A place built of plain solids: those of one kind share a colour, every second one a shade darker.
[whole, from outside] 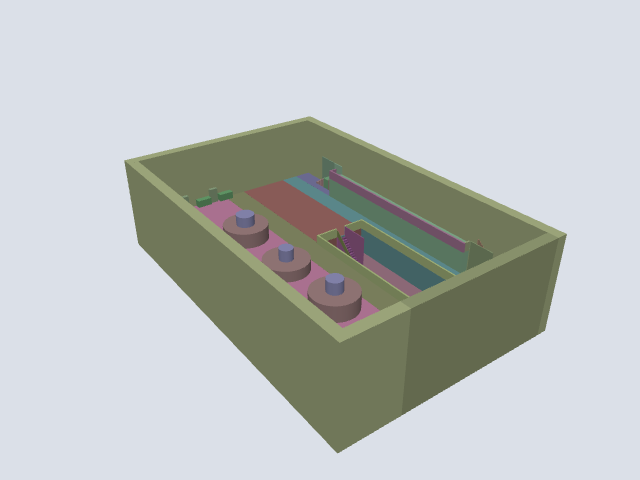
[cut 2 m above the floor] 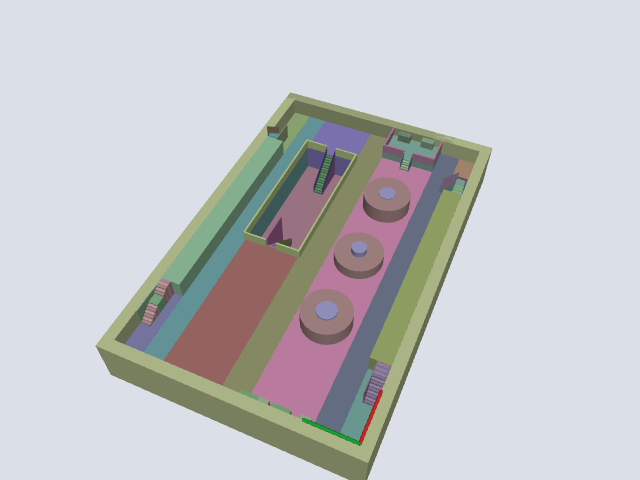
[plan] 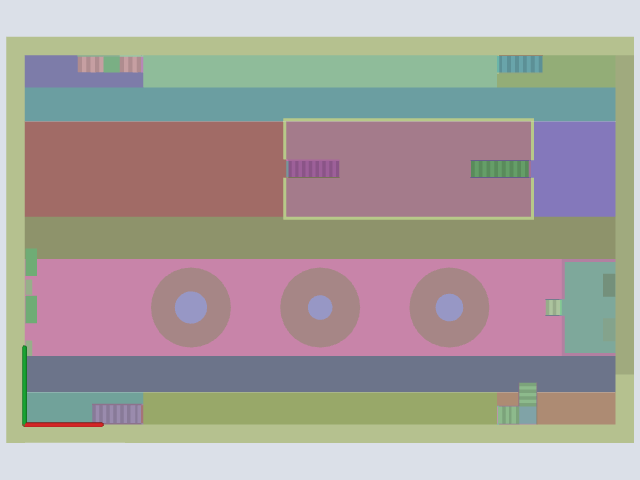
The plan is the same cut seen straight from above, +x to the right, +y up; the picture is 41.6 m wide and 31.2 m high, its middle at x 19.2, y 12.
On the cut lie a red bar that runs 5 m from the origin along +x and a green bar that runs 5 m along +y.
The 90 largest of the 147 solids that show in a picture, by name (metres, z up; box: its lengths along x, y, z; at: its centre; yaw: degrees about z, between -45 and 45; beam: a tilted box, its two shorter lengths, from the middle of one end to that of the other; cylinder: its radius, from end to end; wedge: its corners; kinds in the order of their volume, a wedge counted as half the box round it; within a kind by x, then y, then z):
{
 "wall_brick_1": {"box": [1.2, 26.4, 11.2], "at": [-0.59, 12.01, 2.1]},
 "wall_brick_2": {"box": [10.1, 1.2, 11.2], "at": [3.86, -0.59, 2.1]},
 "wall_brick_3": {"box": [10.1, 1.2, 11.2], "at": [3.86, 24.61, 2.1]},
 "wall_brick_4": {"box": [25.4, 1.2, 11.2], "at": [19.21, -0.59, 2.1]},
 "wall_brick_5": {"box": [25.4, 1.2, 11.2], "at": [19.21, 24.61, 2.1]},
 "wall_brick_6": {"box": [10.1, 1.2, 11.2], "at": [34.56, -0.59, 2.1]},
 "wall_brick_7": {"box": [10.1, 1.2, 11.2], "at": [34.56, 24.61, 2.1]},
 "wall_brick_8": {"box": [1.2, 6.85, 11.2], "at": [39.01, 2.24, 2.1]},
 "wall_brick_9": {"box": [1.2, 8.7, 11.2], "at": [39.01, 7.61, 2.1]},
 "wall_brick_10": {"box": [1.2, 15.65, 11.2], "at": [39.01, 17.39, 2.1]},
 "floor_hall2a_concrete_1": {"box": [34.9, 6.3, 3.5], "at": [17.46, 7.61, -1.75]},
 "floor_hall3a_concrete_1": {"box": [38.4, 2.75, 3.5], "at": [19.21, 12.14, -1.75]},
 "floor_hall4a_concrete_1": {"box": [17.0, 6.2, 3.5], "at": [8.51, 16.61, -1.75]},
 "floor_gals_concrete_1": {"box": [23.0, 2.1, 6.71], "at": [19.21, 1.06, -0.14]},
 "floor_hall1a_concrete_1": {"box": [38.4, 2.35, 3.5], "at": [19.21, 3.29, -1.75]},
 "floor_hall5a_concrete_1": {"box": [38.4, 2.2, 3.5], "at": [19.21, 20.81, -1.75]},
 "floor_galn_concrete_1": {"box": [23.0, 2.1, 6.0], "at": [19.21, 22.96, -0.5]},
 "floor_hall4b_concrete_1": {"box": [5.5, 6.2, 3.5], "at": [35.66, 16.61, -1.75]},
 "unit_housing_1": {"cylinder": 2.6, "from": [10.81, 7.61, -0.05], "to": [10.81, 7.61, 1.8]},
 "unit_housing_2": {"cylinder": 2.6, "from": [19.21, 7.61, -0.05], "to": [19.21, 7.61, 1.3]},
 "unit_housing_3": {"cylinder": 2.6, "from": [27.61, 7.61, -0.05], "to": [27.61, 7.61, 1.9]},
 "floor_desk_floorboards_1": {"box": [3.5, 6.3, 4.38], "at": [36.66, 7.61, -1.31]},
 "floor_hall0a_concrete_1": {"box": [7.7, 2.1, 3.5], "at": [3.86, 1.06, -1.75]},
 "floor_hall0b_concrete_1": {"box": [7.7, 2.1, 3.5], "at": [34.56, 1.06, -1.75]},
 "floor_hall6a_concrete_1": {"box": [7.7, 2.1, 3.5], "at": [3.86, 22.96, -1.75]},
 "floor_hall6b_concrete_1": {"box": [7.7, 2.1, 3.5], "at": [34.56, 22.96, -1.75]},
 "floor_base_concrete_1": {"box": [15.9, 6.2, 0.4], "at": [24.96, 16.61, -3.3]},
 "unit_exc_1": {"cylinder": 1.05, "from": [10.81, 7.61, 1.8], "to": [10.81, 7.61, 3.05]},
 "unit_exc_2": {"cylinder": 0.8, "from": [19.21, 7.61, 1.3], "to": [19.21, 7.61, 2.65]},
 "unit_exc_3": {"cylinder": 0.9, "from": [27.61, 7.61, 1.9], "to": [27.61, 7.61, 3.3]},
 "rail_base_1": {"box": [0.2, 2.53, 1.1], "at": [16.91, 14.78, 0.55]},
 "rail_base_2": {"box": [16.3, 0.2, 1.1], "at": [24.96, 13.41, 0.55]},
 "rail_base_3": {"box": [16.3, 0.2, 1.1], "at": [24.96, 19.81, 0.55]},
 "rail_base_4": {"box": [0.2, 2.53, 1.1], "at": [33.01, 14.78, 0.55]},
 "rail_base_5": {"box": [0.2, 2.53, 1.1], "at": [33.01, 18.44, 0.55]},
 "rail_1": {"box": [23.0, 0.2, 1.1], "at": [19.21, 22.01, 3.05]},
 "rail_2": {"box": [0.2, 2.62, 1.1], "at": [35.01, 5.77, 1.43]},
 "rail_3": {"box": [0.2, 2.62, 1.1], "at": [35.01, 9.45, 1.43]},
 "rail_4": {"box": [3.5, 0.2, 1.1], "at": [36.66, 4.56, 1.43]},
 "rail_5": {"box": [3.5, 0.2, 1.1], "at": [36.66, 10.66, 1.43]},
 "step_galsw_1": {"box": [0.31, 1.15, 1.55], "at": [5.91, 0.68, 0.72]},
 "step_galsw_2": {"box": [0.31, 1.15, 1.76], "at": [6.14, 0.68, 0.83]},
 "step_galsw_3": {"box": [0.31, 1.15, 1.98], "at": [6.37, 0.68, 0.94]},
 "step_galsw_4": {"box": [0.31, 1.15, 2.19], "at": [6.59, 0.68, 1.04]},
 "step_galsw_5": {"box": [0.31, 1.15, 2.4], "at": [6.82, 0.68, 1.15]},
 "step_galsw_6": {"box": [0.31, 1.15, 2.62], "at": [7.04, 0.68, 1.26]},
 "step_galsw_7": {"box": [0.31, 1.15, 2.83], "at": [7.27, 0.68, 1.37]},
 "step_galsw_8": {"box": [0.31, 1.15, 3.05], "at": [7.5, 0.68, 1.47]},
 "step_basee_1": {"box": [0.33, 1.04, 1.79], "at": [31.18, 16.61, -2.25]},
 "step_basee_2": {"box": [0.33, 1.04, 1.99], "at": [31.43, 16.61, -2.16]},
 "step_basee_3": {"box": [0.33, 1.04, 2.18], "at": [31.68, 16.61, -2.06]},
 "step_basee_4": {"box": [0.33, 1.04, 2.38], "at": [31.94, 16.61, -1.96]},
 "step_basee_5": {"box": [0.33, 1.04, 2.57], "at": [32.19, 16.61, -1.87]},
 "step_basee_6": {"box": [0.33, 1.04, 2.76], "at": [32.44, 16.61, -1.77]},
 "step_basee_7": {"box": [0.33, 1.04, 2.96], "at": [32.69, 16.61, -1.67]},
 "step_basew_1": {"box": [0.3, 1.04, 2.96], "at": [17.22, 16.61, -1.67]},
 "step_basew_2": {"box": [0.3, 1.05, 2.76], "at": [17.44, 16.61, -1.77]},
 "step_basew_3": {"box": [0.3, 1.05, 2.57], "at": [17.66, 16.61, -1.87]},
 "step_basew_4": {"box": [0.3, 1.05, 2.38], "at": [17.88, 16.61, -1.96]},
 "step_basew_5": {"box": [0.3, 1.05, 2.18], "at": [18.1, 16.61, -2.06]},
 "step_basew_6": {"box": [0.3, 1.05, 1.99], "at": [18.32, 16.61, -2.16]},
 "step_basew_7": {"box": [0.3, 1.05, 1.79], "at": [18.54, 16.61, -2.25]},
 "step_galse_1": {"box": [0.28, 1.12, 3.05], "at": [30.91, 0.62, 1.47]},
 "step_galse_2": {"box": [0.28, 1.12, 2.83], "at": [31.13, 0.62, 1.37]},
 "step_galse_3": {"box": [0.28, 1.12, 2.62], "at": [31.35, 0.62, 1.26]},
 "step_galse_4": {"box": [0.28, 1.12, 2.4], "at": [31.57, 0.62, 1.15]},
 "step_galse_5": {"box": [0.28, 1.12, 2.19], "at": [31.79, 0.62, 1.04]},
 "step_galse_6": {"box": [0.28, 1.12, 1.98], "at": [32.01, 0.62, 0.94]},
 "step_galnw_1": {"box": [0.36, 1.02, 1.59], "at": [6.36, 23.4, 0.74]},
 "step_galnw_2": {"box": [0.36, 1.02, 1.78], "at": [6.64, 23.4, 0.84]},
 "step_galnw_3": {"box": [0.36, 1.02, 1.97], "at": [6.92, 23.4, 0.94]},
 "step_galnw_4": {"box": [0.36, 1.02, 2.17], "at": [7.19, 23.4, 1.03]},
 "step_galnw_5": {"box": [0.36, 1.02, 2.36], "at": [7.47, 23.4, 1.13]},
 "step_galne_1": {"box": [0.34, 1.08, 2.34], "at": [30.94, 23.42, 1.12]},
 "step_galne_2": {"box": [0.34, 1.08, 2.13], "at": [31.2, 23.42, 1.02]},
 "step_galne_3": {"box": [0.34, 1.08, 1.93], "at": [31.45, 23.42, 0.91]},
 "step_galne_4": {"box": [0.34, 1.08, 1.72], "at": [31.71, 23.42, 0.81]},
 "step_galne_5": {"box": [0.34, 1.08, 1.51], "at": [31.96, 23.42, 0.7]},
 "bench_1": {"box": [0.75, 1.8, 0.89], "at": [0.43, 7.48, 0.44]},
 "bench_2": {"box": [0.75, 1.8, 0.9], "at": [0.43, 10.55, 0.45]},
 "desk_con_metal_1": {"box": [0.8, 1.5, 0.97], "at": [37.99, 6.16, 1.32]},
 "desk_con_metal_2": {"box": [0.8, 1.5, 0.97], "at": [37.99, 9.06, 1.32]},
 "floor_galse_l1a_1": {"box": [1.12, 1.12, 1.76], "at": [32.71, 0.62, 0.83]},
 "cabinet_1": {"box": [0.45, 1.0, 1.83], "at": [0.28, 4.96, 0.91]},
 "cabinet_2": {"box": [0.45, 1.0, 1.82], "at": [0.28, 8.94, 0.91]},
 "floor_galnw_l1a_1": {"box": [1.08, 1.02, 1.4], "at": [5.66, 23.4, 0.65]},
 "wall_basew_1": {"box": [3.36, 0.1, 4.25], "at": [18.81, 17.18, -1.02]},
 "wall_galsw_1": {"box": [3.22, 0.1, 4.36], "at": [5.98, 1.31, 2.13]},
 "wall_galne_1": {"box": [2.87, 0.1, 3.65], "at": [32.27, 22.83, 1.77]},
 "wall_galnw_1": {"box": [1.72, 0.1, 3.65], "at": [4.28, 23.96, 1.77]}
}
